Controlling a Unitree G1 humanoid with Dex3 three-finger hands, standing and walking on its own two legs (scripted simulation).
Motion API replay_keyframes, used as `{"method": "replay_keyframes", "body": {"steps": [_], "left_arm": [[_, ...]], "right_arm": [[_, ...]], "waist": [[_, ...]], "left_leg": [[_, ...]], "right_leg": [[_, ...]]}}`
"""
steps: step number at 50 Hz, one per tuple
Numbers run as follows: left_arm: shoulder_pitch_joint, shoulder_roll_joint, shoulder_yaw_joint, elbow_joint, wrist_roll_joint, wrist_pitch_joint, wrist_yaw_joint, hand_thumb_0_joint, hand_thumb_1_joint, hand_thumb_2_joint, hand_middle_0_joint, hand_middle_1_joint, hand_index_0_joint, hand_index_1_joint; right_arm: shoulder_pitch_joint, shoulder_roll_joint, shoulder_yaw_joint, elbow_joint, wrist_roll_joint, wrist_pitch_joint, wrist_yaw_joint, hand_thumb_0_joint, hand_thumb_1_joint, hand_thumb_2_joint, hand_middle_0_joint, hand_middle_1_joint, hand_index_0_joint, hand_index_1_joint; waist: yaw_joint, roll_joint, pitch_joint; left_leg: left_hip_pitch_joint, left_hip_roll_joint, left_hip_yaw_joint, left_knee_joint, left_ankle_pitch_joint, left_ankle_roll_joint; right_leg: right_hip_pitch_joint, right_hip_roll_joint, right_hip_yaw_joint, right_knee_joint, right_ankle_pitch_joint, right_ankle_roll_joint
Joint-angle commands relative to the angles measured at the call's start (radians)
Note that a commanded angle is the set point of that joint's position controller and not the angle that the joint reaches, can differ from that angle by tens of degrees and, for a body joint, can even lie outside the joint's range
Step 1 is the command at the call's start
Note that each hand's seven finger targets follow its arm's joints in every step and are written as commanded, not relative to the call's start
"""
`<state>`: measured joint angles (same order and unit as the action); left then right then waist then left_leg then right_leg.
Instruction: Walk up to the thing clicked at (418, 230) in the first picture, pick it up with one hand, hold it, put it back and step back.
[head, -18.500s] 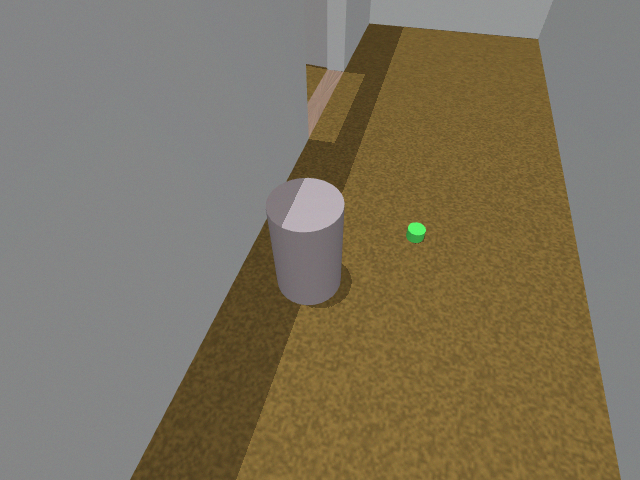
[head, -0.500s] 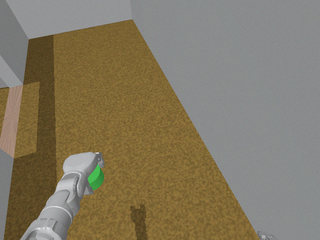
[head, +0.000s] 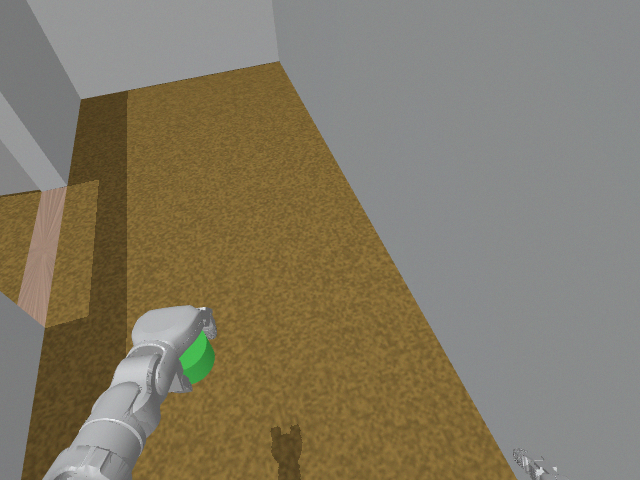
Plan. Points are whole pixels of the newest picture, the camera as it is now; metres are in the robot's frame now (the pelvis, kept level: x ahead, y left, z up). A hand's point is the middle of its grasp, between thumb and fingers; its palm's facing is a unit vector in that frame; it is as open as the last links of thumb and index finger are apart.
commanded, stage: hold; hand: left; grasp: from above
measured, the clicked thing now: (185, 354) +0.32 +0.23 -0.07
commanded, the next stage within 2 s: crouch in 1.24 s
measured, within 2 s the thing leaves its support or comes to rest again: neither
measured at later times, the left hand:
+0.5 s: hand (176, 368) +0.28 +0.22 -0.03, palm faces -0.44 -0.07 -0.90, open 9.7 cm
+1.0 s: hand (175, 369) +0.28 +0.22 -0.03, palm faces -0.44 -0.07 -0.90, open 9.7 cm
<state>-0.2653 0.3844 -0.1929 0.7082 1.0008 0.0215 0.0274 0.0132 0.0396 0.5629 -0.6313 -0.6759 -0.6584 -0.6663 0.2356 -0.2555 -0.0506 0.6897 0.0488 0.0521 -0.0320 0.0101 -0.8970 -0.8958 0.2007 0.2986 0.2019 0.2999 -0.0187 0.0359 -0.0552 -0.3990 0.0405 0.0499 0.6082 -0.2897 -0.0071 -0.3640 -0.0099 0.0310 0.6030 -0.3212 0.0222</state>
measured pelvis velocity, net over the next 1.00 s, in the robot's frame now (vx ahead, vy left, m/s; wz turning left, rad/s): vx -0.01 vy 0.00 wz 0.00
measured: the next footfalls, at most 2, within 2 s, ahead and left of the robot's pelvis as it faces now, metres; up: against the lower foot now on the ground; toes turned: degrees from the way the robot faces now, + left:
none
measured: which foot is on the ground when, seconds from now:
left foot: down 0.00-1.00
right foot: down 0.00-1.00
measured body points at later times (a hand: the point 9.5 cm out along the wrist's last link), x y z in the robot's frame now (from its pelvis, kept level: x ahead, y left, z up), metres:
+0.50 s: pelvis -0.01 +0.00 +0.01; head -0.01 -0.02 +0.46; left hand +0.30 +0.22 +0.02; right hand +0.12 -0.26 -0.11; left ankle +0.01 +0.12 -0.73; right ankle -0.01 -0.13 -0.73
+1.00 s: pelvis -0.01 +0.00 +0.01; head -0.01 -0.02 +0.46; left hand +0.30 +0.22 +0.02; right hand +0.13 -0.26 -0.10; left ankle +0.01 +0.12 -0.73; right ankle -0.01 -0.13 -0.73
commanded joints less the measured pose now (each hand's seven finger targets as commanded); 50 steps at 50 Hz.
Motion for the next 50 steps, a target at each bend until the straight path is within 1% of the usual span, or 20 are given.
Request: {"method": "replay_keyframes", "body": {"steps": [1, 3, 5, 10, 11, 13, 15, 17, 22, 23, 24, 27, 28, 32, 33, 35, 39, 42, 44, 50], "left_arm": [[-0.333, 0.217, 0.095, -0.22, 0.003, -0.003, 0.031, 0.0, 0.539, 0.829, -0.868, -0.843, -0.902, -0.809], [-0.307, 0.198, 0.08, -0.209, 0.006, -0.002, 0.02, 0.0, 0.514, 0.82, -0.865, -0.817, -0.892, -0.79], [-0.307, 0.218, 0.094, -0.205, 0.004, -0.003, 0.019, 0.0, 0.525, 0.823, -0.863, -0.832, -0.894, -0.8], [-0.327, 0.203, 0.079, -0.254, 0.001, -0.009, 0.008, 0.0, 0.53, 0.804, -0.863, -0.837, -0.899, -0.801], [-0.336, 0.225, 0.097, -0.262, -0.002, -0.011, 0.009, 0.0, 0.518, 0.806, -0.842, -0.85, -0.881, -0.81], [-0.289, 0.2, 0.086, -0.234, -0.003, -0.005, 0.003, 0.0, 0.524, 0.82, -0.865, -0.835, -0.897, -0.803], [-0.328, 0.215, 0.083, -0.266, -0.006, -0.011, -0.001, 0.0, 0.535, 0.817, -0.865, -0.838, -0.899, -0.803], [-0.296, 0.214, 0.093, -0.245, -0.004, -0.008, -0.002, 0.0, 0.503, 0.82, -0.853, -0.832, -0.883, -0.803], [-0.318, 0.223, 0.095, -0.282, -0.008, -0.013, -0.01, 0.0, 0.491, 0.825, -0.844, -0.836, -0.873, -0.807], [-0.318, 0.229, 0.1, -0.278, -0.008, -0.014, -0.011, 0.0, 0.487, 0.821, -0.846, -0.832, -0.875, -0.804], [-0.313, 0.21, 0.085, -0.269, -0.009, -0.013, -0.012, 0.0, 0.49, 0.824, -0.845, -0.845, -0.876, -0.814], [-0.307, 0.224, 0.1, -0.266, -0.007, -0.011, -0.013, 0.0, 0.498, 0.804, -0.84, -0.844, -0.876, -0.808], [-0.319, 0.212, 0.086, -0.293, -0.01, -0.014, -0.017, 0.0, 0.495, 0.806, -0.834, -0.843, -0.87, -0.807], [-0.296, 0.216, 0.088, -0.283, -0.013, -0.012, -0.027, 0.0, 0.471, 0.812, -0.823, -0.84, -0.856, -0.807], [-0.291, 0.217, 0.091, -0.28, -0.014, -0.012, -0.031, 0.0, 0.469, 0.817, -0.824, -0.838, -0.855, -0.807], [-0.284, 0.204, 0.077, -0.276, -0.016, -0.013, -0.035, 0.0, 0.457, 0.823, -0.83, -0.818, -0.854, -0.794], [-0.295, 0.235, 0.105, -0.278, -0.015, -0.021, -0.03, 0.0, 0.457, 0.818, -0.822, -0.83, -0.851, -0.801], [-0.293, 0.209, 0.084, -0.264, -0.011, -0.021, -0.028, 0.0, 0.452, 0.842, -0.832, -0.83, -0.855, -0.809], [-0.319, 0.231, 0.101, -0.291, -0.013, -0.026, -0.019, 0.0, 0.465, 0.863, -0.855, -0.814, -0.871, -0.799], [-0.318, 0.221, 0.095, -0.285, -0.005, -0.017, -0.004, 0.0, 0.461, 0.839, -0.838, -0.83, -0.862, -0.807]], "right_arm": [[-0.041, -0.139, -0.041, -0.123, 0.008, -0.035, -0.014, 0.0, -0.896, -0.898, 0.2, 0.3, 0.2, 0.3], [-0.048, -0.137, -0.039, -0.128, 0.009, -0.033, -0.015, 0.0, -0.899, -0.899, 0.2, 0.3, 0.2, 0.3], [-0.057, -0.141, -0.038, -0.131, 0.01, -0.031, -0.017, 0.0, -0.896, -0.898, 0.2, 0.3, 0.2, 0.3], [-0.07, -0.133, -0.033, -0.141, 0.012, -0.032, -0.02, 0.0, -0.901, -0.9, 0.2, 0.3, 0.2, 0.3], [-0.072, -0.137, -0.033, -0.138, 0.013, -0.032, -0.021, 0.0, -0.896, -0.898, 0.2, 0.3, 0.2, 0.3], [-0.082, -0.132, -0.031, -0.146, 0.014, -0.03, -0.022, 0.0, -0.9, -0.9, 0.2, 0.3, 0.2, 0.3], [-0.084, -0.135, -0.029, -0.14, 0.014, -0.031, -0.023, 0.0, -0.898, -0.899, 0.2, 0.3, 0.2, 0.3], [-0.095, -0.132, -0.028, -0.146, 0.014, -0.031, -0.025, 0.0, -0.901, -0.901, 0.2, 0.3, 0.199, 0.3], [-0.101, -0.134, -0.025, -0.149, 0.016, -0.032, -0.027, 0.0, -0.901, -0.901, 0.199, 0.3, 0.199, 0.3], [-0.11, -0.13, -0.023, -0.15, 0.017, -0.031, -0.028, 0.0, -0.902, -0.901, 0.199, 0.3, 0.199, 0.3], [-0.111, -0.129, -0.021, -0.152, 0.016, -0.032, -0.028, 0.0, -0.905, -0.902, 0.199, 0.3, 0.199, 0.3], [-0.114, -0.128, -0.02, -0.149, 0.018, -0.032, -0.029, 0.0, -0.903, -0.901, 0.199, 0.3, 0.199, 0.3], [-0.119, -0.126, -0.019, -0.154, 0.019, -0.033, -0.028, 0.0, -0.902, -0.9, 0.2, 0.3, 0.2, 0.3], [-0.119, -0.129, -0.019, -0.157, 0.022, -0.031, -0.031, 0.0, -0.904, -0.901, 0.199, 0.3, 0.199, 0.3], [-0.124, -0.126, -0.018, -0.156, 0.024, -0.031, -0.032, 0.0, -0.903, -0.902, 0.199, 0.3, 0.199, 0.3], [-0.127, -0.127, -0.018, -0.157, 0.022, -0.029, -0.033, 0.0, -0.905, -0.902, 0.199, 0.3, 0.199, 0.3], [-0.127, -0.129, -0.014, -0.155, 0.021, -0.028, -0.035, 0.0, -0.905, -0.902, 0.199, 0.3, 0.2, 0.3], [-0.127, -0.126, -0.016, -0.153, 0.022, -0.026, -0.036, 0.0, -0.907, -0.903, 0.199, 0.3, 0.199, 0.3], [-0.123, -0.128, -0.018, -0.151, 0.02, -0.026, -0.035, 0.0, -0.907, -0.904, 0.199, 0.3, 0.199, 0.3], [-0.126, -0.125, -0.021, -0.145, 0.021, -0.022, -0.035, 0.0, -0.907, -0.903, 0.199, 0.3, 0.199, 0.3]], "waist": [[0.008, -0.003, -0.249], [0.007, -0.02, -0.23], [0.009, -0.01, -0.224], [0.011, -0.015, -0.22], [0.016, 0.0, -0.231], [0.012, -0.022, -0.199], [0.01, -0.018, -0.22], [0.018, -0.011, -0.192], [0.016, -0.017, -0.21], [0.026, -0.013, -0.201], [0.016, -0.034, -0.186], [0.027, -0.013, -0.19], [0.027, 0.0, -0.194], [0.021, -0.027, -0.193], [0.031, -0.022, -0.188], [0.025, -0.021, -0.176], [0.027, -0.02, -0.171], [0.021, -0.031, -0.184], [0.023, -0.017, -0.206], [0.028, 0.0, -0.215]], "left_leg": [[0.194, -0.046, -0.006, -0.073, 0.282, 0.019], [0.195, -0.046, -0.005, -0.083, 0.269, 0.021], [0.195, -0.045, -0.007, -0.094, 0.258, 0.019], [0.207, -0.046, -0.006, -0.109, 0.236, 0.021], [0.216, -0.045, -0.005, -0.115, 0.235, 0.018], [0.211, -0.048, -0.001, -0.118, 0.22, 0.022], [0.228, -0.044, -0.004, -0.127, 0.218, 0.022], [0.218, -0.046, -0.004, -0.136, 0.209, 0.019], [0.237, -0.048, -0.002, -0.143, 0.209, 0.023], [0.235, -0.049, -0.001, -0.148, 0.207, 0.021], [0.231, -0.049, -0.001, -0.149, 0.187, 0.024], [0.232, -0.049, 0.002, -0.159, 0.184, 0.022], [0.24, -0.047, 0.0, -0.163, 0.184, 0.019], [0.251, -0.045, -0.002, -0.168, 0.199, 0.024], [0.248, -0.047, -0.001, -0.17, 0.21, 0.023], [0.255, -0.044, -0.003, -0.176, 0.205, 0.021], [0.247, -0.046, -0.002, -0.18, 0.186, 0.022], [0.264, -0.046, -0.003, -0.174, 0.223, 0.022], [0.275, -0.049, -0.001, -0.17, 0.233, 0.023], [0.286, -0.046, -0.001, -0.176, 0.252, 0.019]], "right_leg": [[0.057, 0.043, -0.016, -0.092, 0.286, -0.024], [0.061, 0.043, -0.018, -0.1, 0.275, -0.023], [0.065, 0.044, -0.021, -0.111, 0.256, -0.026], [0.068, 0.042, -0.015, -0.125, 0.238, -0.026], [0.074, 0.043, -0.016, -0.128, 0.23, -0.029], [0.066, 0.039, -0.014, -0.14, 0.223, -0.025], [0.074, 0.041, -0.015, -0.14, 0.216, -0.026], [0.067, 0.041, -0.017, -0.149, 0.202, -0.029], [0.085, 0.037, -0.012, -0.162, 0.206, -0.025], [0.089, 0.037, -0.014, -0.167, 0.201, -0.025], [0.083, 0.037, -0.013, -0.175, 0.182, -0.023], [0.093, 0.036, -0.012, -0.178, 0.176, -0.027], [0.093, 0.038, -0.014, -0.175, 0.171, -0.03], [0.102, 0.038, -0.014, -0.182, 0.191, -0.026], [0.104, 0.037, -0.016, -0.18, 0.199, -0.026], [0.102, 0.039, -0.019, -0.183, 0.192, -0.029], [0.101, 0.038, -0.015, -0.191, 0.174, -0.028], [0.104, 0.038, -0.016, -0.185, 0.208, -0.027], [0.112, 0.035, -0.014, -0.187, 0.223, -0.025], [0.114, 0.037, -0.018, -0.185, 0.239, -0.028]]}}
